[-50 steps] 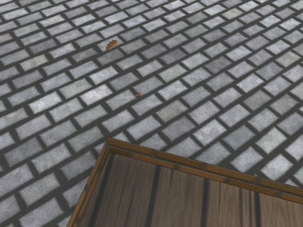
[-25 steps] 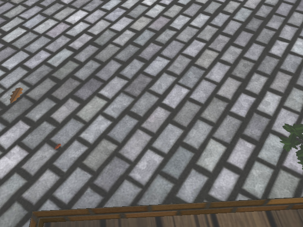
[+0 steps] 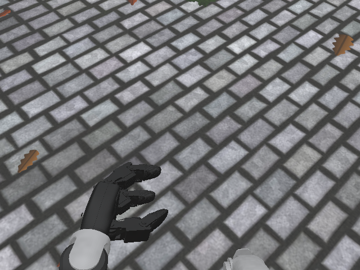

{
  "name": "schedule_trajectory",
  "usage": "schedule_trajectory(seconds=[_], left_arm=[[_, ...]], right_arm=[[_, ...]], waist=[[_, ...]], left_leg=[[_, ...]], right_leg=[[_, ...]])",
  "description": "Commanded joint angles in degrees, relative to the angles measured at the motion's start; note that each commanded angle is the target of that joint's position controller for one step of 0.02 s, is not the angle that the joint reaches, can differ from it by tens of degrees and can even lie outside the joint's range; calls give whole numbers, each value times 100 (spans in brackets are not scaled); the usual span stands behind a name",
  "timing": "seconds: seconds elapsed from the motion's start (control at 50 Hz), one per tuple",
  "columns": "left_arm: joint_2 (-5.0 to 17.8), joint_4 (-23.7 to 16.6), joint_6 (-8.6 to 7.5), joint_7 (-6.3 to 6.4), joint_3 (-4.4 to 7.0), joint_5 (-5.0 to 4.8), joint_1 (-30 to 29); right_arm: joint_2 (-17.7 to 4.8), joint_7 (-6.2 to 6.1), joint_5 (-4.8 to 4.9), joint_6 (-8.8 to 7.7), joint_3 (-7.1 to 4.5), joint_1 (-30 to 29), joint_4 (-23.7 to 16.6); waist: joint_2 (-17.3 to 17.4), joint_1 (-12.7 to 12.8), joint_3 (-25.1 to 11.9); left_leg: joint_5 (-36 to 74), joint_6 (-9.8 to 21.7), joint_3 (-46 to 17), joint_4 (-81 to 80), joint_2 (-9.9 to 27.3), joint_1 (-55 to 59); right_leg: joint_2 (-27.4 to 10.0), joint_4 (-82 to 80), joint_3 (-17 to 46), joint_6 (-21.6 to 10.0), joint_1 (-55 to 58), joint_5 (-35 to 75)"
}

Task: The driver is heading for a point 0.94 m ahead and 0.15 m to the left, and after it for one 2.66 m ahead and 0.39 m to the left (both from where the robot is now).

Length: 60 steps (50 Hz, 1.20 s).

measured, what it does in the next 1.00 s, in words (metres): climbs, turning left: right foot 0.14 m higher, then left foot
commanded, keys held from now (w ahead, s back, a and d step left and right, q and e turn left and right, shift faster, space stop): w+q+shift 0.54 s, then w+e+shift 0.22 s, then e+shift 0.24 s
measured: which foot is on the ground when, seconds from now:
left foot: down 0.00-0.04, up 0.06-0.44, down 0.46-0.88, up 0.90-1.00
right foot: up 0.00-0.00, down 0.02-0.44, up 0.46-0.86, down 0.88-1.00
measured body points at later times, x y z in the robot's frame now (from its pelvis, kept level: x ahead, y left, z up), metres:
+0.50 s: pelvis +0.48 +0.03 +0.09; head +0.50 +0.04 +0.54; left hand +0.35 +0.28 -0.03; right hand +0.77 -0.12 +0.01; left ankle +0.55 +0.07 -0.61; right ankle +0.29 -0.18 -0.47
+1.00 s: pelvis +0.92 +0.15 +0.12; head +0.97 +0.18 +0.56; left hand +0.91 +0.45 +0.00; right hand +1.15 -0.04 +0.01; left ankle +0.75 +0.21 -0.47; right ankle +1.04 +0.15 -0.60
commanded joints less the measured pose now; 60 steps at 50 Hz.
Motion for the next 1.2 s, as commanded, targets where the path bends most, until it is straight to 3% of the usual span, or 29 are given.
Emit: schedule_trajectory(seconds=[0.02,0.04,0.06,0.08,0.12,0.18,0.22,0.28,0.36,0.42,0.44,0.46,0.48,0.5,0.52,0.58,0.66,0.7,0.76,0.8,0.84,0.86,0.88,0.9,0.92,0.96,1.0,1.06,1.2], left_arm=[[1483,363,-25,190,842,-185,3531],[2302,731,-128,247,1111,-12,4396],[2630,901,-42,306,1194,-90,3685],[2052,747,-38,261,1115,-115,2594],[767,1198,-156,168,856,-96,2249],[228,2299,-374,26,746,35,3072],[446,2445,-447,-74,812,-12,2622],[787,2492,-552,35,874,-170,2312],[1769,2389,-534,218,1099,-232,3104],[2212,2055,-273,280,1285,-212,2896],[2224,1884,-176,283,1335,-203,2548],[1672,1784,-130,216,1248,-87,2188],[716,1304,-191,190,988,78,2491],[1042,683,-329,142,960,-111,2731],[1381,779,-479,139,951,-80,2463],[1527,965,-258,117,920,77,2323],[1164,644,-93,-68,699,-42,1352],[1048,651,-123,-168,636,-188,912],[1161,736,-116,-211,694,-276,656],[1244,855,-167,-200,752,-164,854],[1494,1304,-231,-169,897,-125,2240],[1676,1645,-243,-135,992,-92,3308],[2123,1834,-217,-78,1130,-47,4037],[2726,1750,-227,-140,1256,31,3743],[2538,1499,-143,-144,1378,-246,3392],[1863,1580,-45,-57,1176,-357,2914],[1613,1698,-7,20,1082,-411,2954],[1970,1653,-31,-42,1166,-270,2738],[2036,1637,298,137,1282,-389,3073]], right_arm=[[-2152,110,191,-322,-660,-1164,-704],[-1295,271,158,-572,-529,-1711,-1057],[-428,436,57,-611,-329,-1643,-1655],[-311,446,-177,-565,-267,-1448,-1645],[-33,453,-348,-286,-191,-1770,-1680],[669,413,-226,61,96,-2458,-2242],[343,396,-24,271,115,-2874,-2522],[-423,480,-165,414,-116,-3061,-2419],[-449,690,-52,318,-120,-2866,-2098],[-1019,519,-69,328,-409,-1000,-1575],[-1150,405,-66,303,-545,-186,-1274],[-1303,294,88,355,-700,-560,-1187],[-1657,319,-59,304,-640,-1013,-1362],[-1917,254,-212,351,-677,-884,-1568],[-1567,161,-250,324,-648,-908,-1558],[-1103,69,-185,7,-431,-1250,-1364],[-1054,152,-145,-294,-326,-1084,-1061],[-995,257,-24,-373,-296,-873,-936],[-1203,277,-29,-411,-302,-580,-709],[-1368,185,-121,-370,-317,-448,-589],[-1470,58,-270,-262,-333,-554,-568],[-1490,1,-254,-212,-344,-893,-672],[-1141,-18,-228,-221,-268,-1062,-873],[-526,28,193,-248,-93,-138,-1230],[-958,-43,-56,-219,-68,-421,-1193],[-881,20,-179,-237,14,-1387,-1429],[-818,74,-355,14,40,-1637,-1600],[-667,26,-363,264,141,-1609,-1709],[-794,-19,-229,392,193,-2787,-2048]], waist=[[713,2605,-2576],[-1259,2645,-3043],[-3182,1783,-2826],[-2083,1117,-1998],[-398,797,-313],[-384,436,315],[-385,100,826],[-331,60,841],[-395,109,45],[-867,-743,-821],[-566,-1140,-941],[336,-928,-353],[605,50,-127],[630,127,-1682],[-155,95,-932],[-963,755,166],[-477,618,663],[-369,316,642],[-262,128,673],[-34,239,435],[357,897,-364],[360,1492,-708],[-177,1691,-1093],[-2319,850,-2409],[-829,1129,-3253],[134,849,-1263],[260,570,-418],[120,299,-475],[-525,783,-697]], left_leg=[[8759,343,-249,3381,696,-2289],[4060,122,131,5875,-129,-3074],[666,-2,422,7588,-578,-4566],[906,32,643,8647,-172,-5079],[1063,144,1072,8899,364,-5506],[42,275,1139,10197,459,-6620],[-219,176,1010,8547,592,-6326],[1561,38,1957,5987,363,-4769],[1936,136,3124,3531,-170,-2693],[1430,426,2874,2695,-391,-901],[1320,674,2346,1929,-208,251],[796,912,1637,1684,117,674],[3309,1086,406,2945,581,853],[1188,2336,-2069,1505,1566,2169],[-370,2151,-2969,252,1802,1473],[368,1559,-1615,157,1381,-822],[1428,996,-40,-366,806,-2262],[1937,644,757,-713,485,-2323],[3009,383,1172,-1025,825,-1068],[5523,134,1585,-161,941,-28],[6895,-196,1839,1749,993,255],[6526,-385,2135,3298,816,-235],[3444,-532,2274,5624,228,-1575],[-1725,-1019,1728,8505,-642,-4206],[-932,-871,1210,8639,-267,-4275],[-446,-840,1289,7497,289,-4363],[-575,-945,1319,6688,450,-4045],[-518,-1060,1466,5484,463,-3496],[991,-1044,1296,4044,231,-3762]], right_leg=[[425,-1758,515,-299,6708,-332],[-719,-3332,2540,-417,7496,-2063],[-1912,-5781,6136,-467,7301,-2028],[-2020,-5762,6235,-851,6638,-2298],[-1793,-5193,4185,-810,5037,-2267],[-1665,-5373,2334,-348,4716,-290],[-1440,-6382,810,34,4013,335],[-575,-6898,-1183,271,3995,2596],[-591,-6390,-1605,34,5767,6702],[-986,-3486,-1301,78,6335,8591],[-794,-1544,-1197,15,5477,7152],[220,574,-1046,28,3855,1527],[307,2088,-524,88,2111,-243],[454,2206,540,319,1191,-54],[151,1397,750,322,798,357],[-410,-119,694,455,1796,668],[-816,-2309,341,359,2571,1975],[-592,-3480,-87,35,3420,3371],[-259,-4236,-365,-319,3509,3994],[291,-4475,-634,-502,3561,3457],[837,-4526,-637,-617,4792,3171],[799,-4872,-538,-676,5847,3591],[-28,-4449,357,-921,7156,4869],[-2103,-4340,3864,-2400,9601,8085],[-1784,-4772,4049,-2380,9440,7763],[-1088,-5226,2637,-1802,7248,6482],[-641,-5622,2197,-1556,5796,6714],[-289,-5686,1896,-1474,4735,7197],[269,-5195,2373,-371,5212,5929]])
Keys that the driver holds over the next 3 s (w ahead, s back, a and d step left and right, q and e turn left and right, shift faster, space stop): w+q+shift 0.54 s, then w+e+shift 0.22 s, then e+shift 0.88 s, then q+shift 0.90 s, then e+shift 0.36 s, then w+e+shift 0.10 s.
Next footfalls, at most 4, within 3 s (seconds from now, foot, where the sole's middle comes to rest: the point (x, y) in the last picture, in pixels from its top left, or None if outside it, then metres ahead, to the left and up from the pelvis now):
0.02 right None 0.23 -0.16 -0.64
0.46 left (144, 216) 0.58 0.08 -0.64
0.88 right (119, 108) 1.08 0.17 -0.64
1.40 left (79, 86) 1.22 0.35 -0.64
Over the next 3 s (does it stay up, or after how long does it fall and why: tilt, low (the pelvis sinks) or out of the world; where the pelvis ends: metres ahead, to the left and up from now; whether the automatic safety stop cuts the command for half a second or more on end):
stays up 1.11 0.27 0.14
